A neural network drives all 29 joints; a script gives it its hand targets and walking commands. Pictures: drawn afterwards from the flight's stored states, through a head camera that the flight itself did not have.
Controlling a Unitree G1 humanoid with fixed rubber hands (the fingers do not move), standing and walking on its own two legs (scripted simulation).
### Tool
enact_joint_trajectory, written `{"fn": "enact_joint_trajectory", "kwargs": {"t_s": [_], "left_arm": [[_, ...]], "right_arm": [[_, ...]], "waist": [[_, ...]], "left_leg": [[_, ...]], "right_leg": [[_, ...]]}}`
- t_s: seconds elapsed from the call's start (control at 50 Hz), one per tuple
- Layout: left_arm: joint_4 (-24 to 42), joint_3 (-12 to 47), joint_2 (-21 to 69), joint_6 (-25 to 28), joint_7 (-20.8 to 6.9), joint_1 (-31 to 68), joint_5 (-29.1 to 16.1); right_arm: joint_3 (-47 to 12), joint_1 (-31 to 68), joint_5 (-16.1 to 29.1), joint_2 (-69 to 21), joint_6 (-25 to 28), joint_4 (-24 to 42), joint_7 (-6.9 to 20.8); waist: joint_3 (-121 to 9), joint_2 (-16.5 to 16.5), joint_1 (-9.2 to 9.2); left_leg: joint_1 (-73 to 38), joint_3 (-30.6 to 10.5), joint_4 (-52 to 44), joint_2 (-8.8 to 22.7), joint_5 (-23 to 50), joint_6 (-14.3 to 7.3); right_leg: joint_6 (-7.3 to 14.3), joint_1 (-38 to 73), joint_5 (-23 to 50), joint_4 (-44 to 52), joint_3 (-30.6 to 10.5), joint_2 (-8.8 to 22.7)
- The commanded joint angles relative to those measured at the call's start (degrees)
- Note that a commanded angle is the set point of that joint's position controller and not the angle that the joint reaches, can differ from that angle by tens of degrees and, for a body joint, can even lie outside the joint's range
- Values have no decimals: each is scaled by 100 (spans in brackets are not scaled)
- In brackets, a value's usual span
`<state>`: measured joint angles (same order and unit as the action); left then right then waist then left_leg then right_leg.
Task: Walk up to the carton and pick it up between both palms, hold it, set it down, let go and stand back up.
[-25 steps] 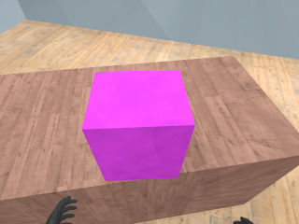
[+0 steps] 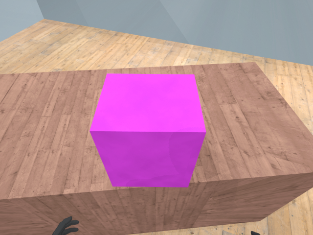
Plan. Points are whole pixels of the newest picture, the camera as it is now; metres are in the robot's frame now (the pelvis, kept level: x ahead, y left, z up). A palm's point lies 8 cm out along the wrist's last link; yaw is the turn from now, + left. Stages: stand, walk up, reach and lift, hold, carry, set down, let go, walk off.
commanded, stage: walk up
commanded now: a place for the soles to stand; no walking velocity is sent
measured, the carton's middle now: (150, 134) +0.39 +0.01 +0.03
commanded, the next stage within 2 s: reach and lift in 1.54 s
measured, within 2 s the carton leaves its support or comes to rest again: neither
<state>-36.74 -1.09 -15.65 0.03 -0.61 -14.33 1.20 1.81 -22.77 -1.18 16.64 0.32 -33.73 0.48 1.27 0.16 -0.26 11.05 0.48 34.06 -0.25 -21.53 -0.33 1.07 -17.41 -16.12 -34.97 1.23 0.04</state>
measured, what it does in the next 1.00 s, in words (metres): stands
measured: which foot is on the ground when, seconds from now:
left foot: down 0.00-1.00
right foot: down 0.00-1.00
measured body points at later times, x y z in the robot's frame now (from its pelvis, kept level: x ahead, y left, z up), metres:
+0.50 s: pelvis -0.03 +0.00 +0.00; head -0.04 +0.00 +0.45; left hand +0.09 +0.28 -0.09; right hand +0.10 -0.26 -0.08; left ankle -0.03 +0.12 -0.73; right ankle +0.03 -0.11 -0.73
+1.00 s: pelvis -0.03 -0.01 +0.00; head -0.02 -0.01 +0.45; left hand +0.05 +0.27 -0.11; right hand +0.10 -0.27 -0.09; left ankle -0.03 +0.12 -0.73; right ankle +0.03 -0.11 -0.73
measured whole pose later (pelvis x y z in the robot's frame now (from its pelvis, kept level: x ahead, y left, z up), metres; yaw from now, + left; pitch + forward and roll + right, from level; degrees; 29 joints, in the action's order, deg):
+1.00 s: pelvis -0.03 -0.01 +0.00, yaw +8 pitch -1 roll +0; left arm -40.8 -0.4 -17.3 -0.9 -0.7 -14.0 0.6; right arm 1.7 -22.0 -0.8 16.5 0.7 -33.0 0.2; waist 1.2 -0.2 0.4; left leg 16.0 -6.9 34.1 -2.3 -17.1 0.7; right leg 1.8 -18.3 -13.4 -32.7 8.4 2.6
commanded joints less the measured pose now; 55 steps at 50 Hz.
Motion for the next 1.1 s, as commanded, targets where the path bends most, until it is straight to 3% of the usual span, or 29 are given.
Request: {"fn": "enact_joint_trajectory", "kwargs": {"t_s": [0.0, 0.08, 0.1, 0.12, 0.16, 0.26, 0.42, 0.56, 0.86, 1.08], "left_arm": [[399, -218, -880, 83, 30, 76, -12], [410, -174, -754, 66, 16, 133, -17], [351, -136, -840, 22, 20, 353, -94], [334, -120, -830, 11, 21, 294, -95], [282, -114, -863, -10, 24, 271, -73], [177, -83, -826, -86, 8, 374, -82], [61, -86, -872, -58, -24, 419, -81], [-12, -130, -919, -6, -25, 330, -64], [-48, -141, -965, -10, 8, 87, -62], [45, -110, -986, -35, 19, 158, -69]], "right_arm": [[190, -277, -34, 583, 100, 334, -23], [207, -251, -3, 646, 139, 317, -30], [189, 37, 72, 748, 146, 420, -53], [182, 46, 81, 793, 149, 429, -64], [171, -15, 87, 784, 134, 405, -80], [160, 78, 115, 777, 70, 438, -81], [178, 213, 105, 769, 77, 487, -37], [209, 110, 67, 722, 110, 469, -18], [212, -80, 38, 678, 131, 430, -40], [216, 33, 48, 733, 127, 500, -69]], "waist": [[2, -233, -16], [-38, -49, -2], [115, -138, 13], [-138, -114, 45], [-431, -83, 46], [-397, 164, 62], [138, 102, 84], [200, -16, 60], [60, -8, 77], [-205, 36, 95]], "left_leg": [[347, -403, -443, 259, 535, -167], [268, -642, -646, 394, 879, -250], [448, -770, -643, 575, 1903, -186], [358, -744, -564, 595, 2301, -162], [201, -707, -516, 564, 2435, -139], [372, -777, -696, 556, 1727, -183], [982, -958, -1054, 442, 256, -158], [1093, -981, -1019, 281, -373, -129], [1156, -1183, -737, 213, 210, -138], [1072, -1319, -429, 198, 1127, -129]], "right_leg": [[369, 217, 469, 910, -1033, 723], [233, 235, 707, 595, -589, 491], [172, 303, 1713, 541, -575, 507], [165, 584, 2146, 481, -538, 541], [199, 788, 2313, 404, -494, 587], [155, 782, 1483, 530, -394, 585], [106, 501, 11, 955, -413, 583], [137, 266, -834, 1198, -503, 665], [214, 353, -609, 1072, -382, 817], [277, 604, 205, 819, -137, 901]]}}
